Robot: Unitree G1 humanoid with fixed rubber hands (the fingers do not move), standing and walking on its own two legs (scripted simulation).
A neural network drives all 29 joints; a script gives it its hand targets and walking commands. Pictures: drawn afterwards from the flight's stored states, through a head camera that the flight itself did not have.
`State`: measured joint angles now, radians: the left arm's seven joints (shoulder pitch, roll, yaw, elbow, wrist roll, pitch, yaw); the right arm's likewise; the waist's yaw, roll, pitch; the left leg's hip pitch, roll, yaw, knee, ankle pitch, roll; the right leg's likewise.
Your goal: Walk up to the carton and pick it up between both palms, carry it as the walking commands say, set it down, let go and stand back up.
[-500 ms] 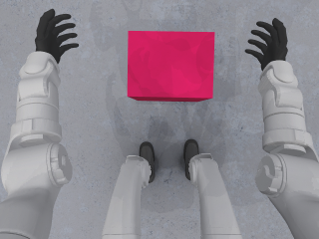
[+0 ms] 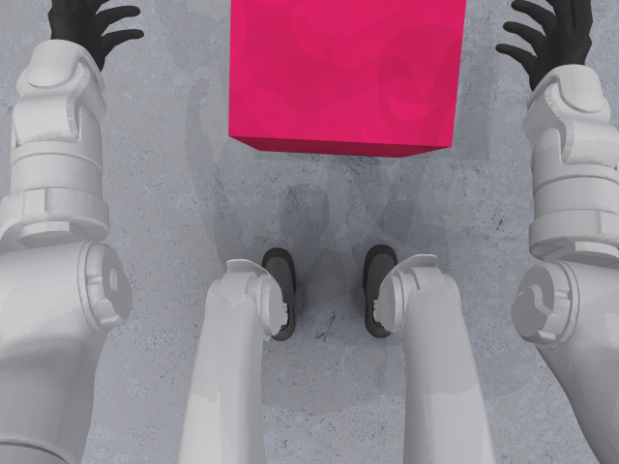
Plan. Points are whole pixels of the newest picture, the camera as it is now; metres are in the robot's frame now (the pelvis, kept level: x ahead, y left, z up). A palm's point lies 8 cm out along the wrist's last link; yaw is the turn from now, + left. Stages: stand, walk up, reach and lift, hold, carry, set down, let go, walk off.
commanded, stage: reach and lift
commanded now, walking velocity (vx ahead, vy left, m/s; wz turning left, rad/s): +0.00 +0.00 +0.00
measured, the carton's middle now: (337, 80) +0.55 -0.04 -0.39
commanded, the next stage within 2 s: none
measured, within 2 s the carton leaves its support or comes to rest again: neither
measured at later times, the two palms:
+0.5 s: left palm (157, 84) +0.53 +0.22 -0.27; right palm (479, 102) +0.49 -0.24 -0.28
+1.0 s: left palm (182, 87) +0.54 +0.20 -0.31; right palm (476, 95) +0.50 -0.24 -0.32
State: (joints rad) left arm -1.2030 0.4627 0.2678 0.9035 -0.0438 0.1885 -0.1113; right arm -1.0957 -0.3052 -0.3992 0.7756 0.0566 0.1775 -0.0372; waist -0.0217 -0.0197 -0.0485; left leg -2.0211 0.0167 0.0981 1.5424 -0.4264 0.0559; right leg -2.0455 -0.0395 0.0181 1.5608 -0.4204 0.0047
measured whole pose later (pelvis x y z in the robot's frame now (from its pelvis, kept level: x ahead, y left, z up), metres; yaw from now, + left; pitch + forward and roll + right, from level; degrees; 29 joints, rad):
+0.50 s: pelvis -0.02 +0.01 -0.12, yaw +0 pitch +43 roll +0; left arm -1.37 0.50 0.15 0.95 -0.11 0.19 -0.03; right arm -1.25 -0.34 -0.36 0.87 0.14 0.15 -0.07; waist -0.05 -0.02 0.23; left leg -2.26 0.02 0.09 1.99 -0.49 0.07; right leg -2.25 -0.06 0.02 2.00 -0.50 0.01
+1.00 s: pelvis -0.04 +0.00 -0.15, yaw +1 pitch +34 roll +1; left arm -1.51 0.55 0.01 1.01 -0.22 0.17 0.04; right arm -1.44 -0.44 -0.19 1.00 0.28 0.12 -0.14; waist -0.06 -0.03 0.48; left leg -2.21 0.02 0.09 2.10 -0.49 0.07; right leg -2.22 -0.06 0.02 2.12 -0.51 -0.01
